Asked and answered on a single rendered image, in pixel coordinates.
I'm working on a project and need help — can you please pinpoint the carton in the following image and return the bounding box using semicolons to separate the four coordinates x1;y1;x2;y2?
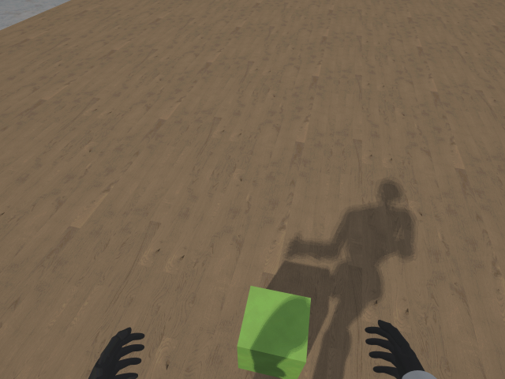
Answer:
237;286;311;379

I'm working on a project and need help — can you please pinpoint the left robot hand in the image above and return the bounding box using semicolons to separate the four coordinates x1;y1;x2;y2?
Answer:
88;327;144;379

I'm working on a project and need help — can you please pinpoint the right robot hand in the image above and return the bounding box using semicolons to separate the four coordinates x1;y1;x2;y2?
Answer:
365;320;425;379

